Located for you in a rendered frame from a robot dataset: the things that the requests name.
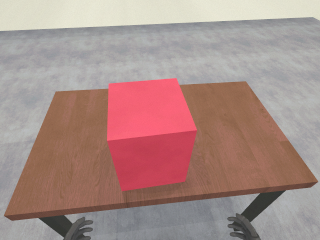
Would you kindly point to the robot right hand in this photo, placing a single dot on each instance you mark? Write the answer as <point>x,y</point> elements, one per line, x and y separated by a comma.
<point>249,232</point>

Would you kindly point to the table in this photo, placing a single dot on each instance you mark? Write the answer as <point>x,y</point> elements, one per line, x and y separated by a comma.
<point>238,150</point>

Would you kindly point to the robot left hand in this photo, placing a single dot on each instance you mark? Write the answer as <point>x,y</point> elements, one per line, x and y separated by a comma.
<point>75,230</point>

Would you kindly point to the carton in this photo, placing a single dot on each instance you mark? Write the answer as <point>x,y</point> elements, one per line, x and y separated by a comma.
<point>150,133</point>

